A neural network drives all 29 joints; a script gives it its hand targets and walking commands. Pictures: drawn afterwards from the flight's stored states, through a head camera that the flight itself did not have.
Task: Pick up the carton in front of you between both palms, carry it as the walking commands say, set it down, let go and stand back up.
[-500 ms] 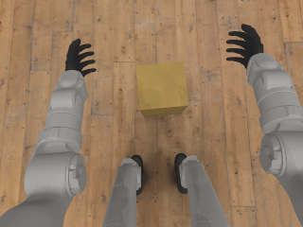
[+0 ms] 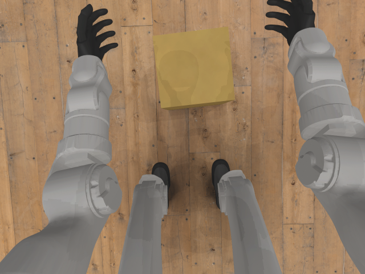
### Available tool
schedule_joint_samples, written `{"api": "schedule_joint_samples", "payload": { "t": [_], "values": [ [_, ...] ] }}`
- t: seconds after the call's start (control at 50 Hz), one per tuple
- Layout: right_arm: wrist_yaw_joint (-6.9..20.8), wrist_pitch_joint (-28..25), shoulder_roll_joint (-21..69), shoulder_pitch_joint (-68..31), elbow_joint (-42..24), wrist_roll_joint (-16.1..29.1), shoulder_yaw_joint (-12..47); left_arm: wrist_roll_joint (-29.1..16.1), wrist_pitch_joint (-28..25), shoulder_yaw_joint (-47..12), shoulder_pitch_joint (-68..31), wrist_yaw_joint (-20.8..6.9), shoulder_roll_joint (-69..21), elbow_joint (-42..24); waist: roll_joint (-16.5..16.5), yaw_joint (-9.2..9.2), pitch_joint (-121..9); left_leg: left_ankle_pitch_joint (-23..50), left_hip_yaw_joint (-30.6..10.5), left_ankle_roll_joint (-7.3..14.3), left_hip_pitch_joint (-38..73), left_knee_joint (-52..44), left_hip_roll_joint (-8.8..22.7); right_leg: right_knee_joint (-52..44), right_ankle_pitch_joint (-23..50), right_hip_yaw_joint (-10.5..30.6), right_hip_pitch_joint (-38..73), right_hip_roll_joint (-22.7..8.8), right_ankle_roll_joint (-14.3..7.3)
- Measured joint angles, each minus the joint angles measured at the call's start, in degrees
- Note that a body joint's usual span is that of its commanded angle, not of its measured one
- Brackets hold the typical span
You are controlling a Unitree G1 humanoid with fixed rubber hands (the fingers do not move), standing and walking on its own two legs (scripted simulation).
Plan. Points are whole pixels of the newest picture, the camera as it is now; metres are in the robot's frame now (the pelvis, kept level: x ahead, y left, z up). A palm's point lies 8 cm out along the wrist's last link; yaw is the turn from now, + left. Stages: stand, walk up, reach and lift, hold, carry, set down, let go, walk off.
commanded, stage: reach and lift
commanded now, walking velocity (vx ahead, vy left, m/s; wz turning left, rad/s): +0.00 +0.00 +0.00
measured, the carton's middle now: (192, 76) +0.52 -0.02 -0.48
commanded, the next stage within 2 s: none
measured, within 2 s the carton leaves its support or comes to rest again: leaves its support in 1.50 s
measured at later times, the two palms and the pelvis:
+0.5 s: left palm (127, 75) +0.52 +0.17 -0.36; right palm (256, 62) +0.53 -0.20 -0.37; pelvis -0.05 +0.00 -0.20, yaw +2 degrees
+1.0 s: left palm (133, 75) +0.52 +0.16 -0.40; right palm (248, 64) +0.53 -0.18 -0.40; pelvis -0.04 +0.00 -0.24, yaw +1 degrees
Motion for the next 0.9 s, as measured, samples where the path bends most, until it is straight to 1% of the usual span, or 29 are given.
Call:
{"api": "schedule_joint_samples", "payload": {
  "t": [0.08,0.14,0.16,0.18,0.22,0.26,0.32,0.38,0.44,0.5,0.58,0.7,0.8,0.9],
  "values": [
    [-1.15,-0.58,-1.00,-0.62,0.99,1.83,1.35,-2.23,-0.02,-2.52,-1.51,1.26,1.18,1.09,0.03,-0.48,0.18,-3.16,-0.22,-0.21,-7.18,9.58,-0.60,9.66,-3.28,0.09,-7.18,0.16,0.24],
    [-1.75,-0.57,-3.57,-2.30,1.44,5.35,4.28,-4.99,0.30,-5.42,-3.68,2.49,2.63,1.88,0.21,-0.46,2.15,-5.42,-0.23,-0.22,-12.03,17.36,-0.99,17.44,-5.42,0.25,-12.09,0.44,0.45],
    [-1.96,-0.34,-4.65,-3.23,1.88,6.91,5.68,-6.03,0.43,-6.50,-4.67,2.87,3.28,2.55,0.27,-0.39,3.27,-5.98,-0.20,-0.81,-13.29,19.75,-1.08,19.93,-6.02,0.40,-13.43,0.58,0.61],
    [-2.15,-0.07,-5.60,-4.21,2.20,8.04,6.86,-7.20,0.72,-7.42,-5.56,3.20,3.91,2.94,0.35,-0.37,4.43,-6.53,-0.06,-0.88,-14.55,22.16,-1.17,22.39,-6.56,0.55,-14.76,0.68,0.74],
    [-2.77,0.51,-7.33,-5.98,1.93,10.23,9.30,-9.62,1.19,-8.97,-7.14,3.74,5.01,2.75,0.40,-0.30,6.85,-7.44,0.27,-0.51,-16.83,26.55,-1.28,26.91,-7.36,0.83,-17.22,0.92,0.81],
    [-3.43,1.14,-8.75,-8.07,1.86,12.46,11.89,-12.05,1.64,-10.68,-9.12,4.07,6.30,3.42,0.41,-0.22,9.47,-8.07,0.49,-0.61,-18.71,30.50,-1.33,30.96,-7.90,1.06,-19.26,1.17,1.05],
    [-4.14,1.86,-10.22,-11.41,3.24,15.03,14.72,-14.29,1.99,-12.71,-12.13,4.45,7.67,5.20,0.44,0.19,13.00,-8.78,0.69,-0.85,-21.03,35.65,-1.36,36.22,-8.45,1.20,-21.82,1.51,1.17],
    [-4.40,2.17,-10.77,-14.50,5.56,16.19,16.70,-16.00,2.35,-13.83,-15.06,4.62,8.33,7.14,0.56,0.32,16.57,-9.19,0.78,-1.15,-22.43,39.70,-1.65,40.51,-8.95,1.20,-23.33,1.45,1.11],
    [-4.73,1.61,-10.26,-16.40,7.81,16.09,17.36,-15.96,1.75,-14.08,-17.40,4.37,8.61,10.03,0.71,0.31,19.01,-9.45,0.63,-1.48,-23.95,42.79,-1.91,43.71,-9.33,0.97,-24.86,1.29,0.94],
    [-5.12,0.56,-9.57,-17.64,9.82,15.53,17.22,-16.26,0.68,-14.13,-19.08,4.06,9.29,12.47,0.82,-0.15,21.33,-9.68,0.40,-1.75,-25.18,45.29,-2.15,46.23,-9.65,0.64,-26.03,1.09,0.76],
    [-5.50,-0.55,-10.45,-18.67,10.91,16.83,18.32,-17.21,-0.65,-15.32,-21.16,4.26,9.82,14.52,1.22,-0.45,25.37,-10.15,0.11,-1.95,-25.63,48.31,-2.53,49.25,-10.37,0.11,-26.22,0.43,0.47],
    [-5.52,-1.56,-11.16,-18.80,11.11,19.25,19.77,-18.88,-1.94,-17.92,-22.16,4.40,10.56,15.32,0.16,-0.67,28.96,-11.57,-0.45,-2.14,-25.38,52.32,-2.56,53.04,-12.01,-0.91,-25.67,-0.33,-0.13],
    [-5.65,-1.89,-10.80,-19.53,11.73,20.57,20.52,-20.06,-2.01,-19.63,-21.61,4.64,11.14,14.97,-0.02,-0.79,29.05,-12.63,-0.31,-1.77,-25.24,54.31,-2.20,54.70,-12.80,-0.91,-25.46,-0.17,0.13],
    [-5.25,-1.95,-9.88,-19.66,12.87,20.74,20.83,-19.17,-1.96,-19.07,-21.61,4.64,10.51,15.91,0.25,-0.78,27.88,-12.67,0.10,-1.24,-25.43,54.54,-1.92,54.73,-12.69,-0.53,-25.60,0.06,0.62]
  ]
}}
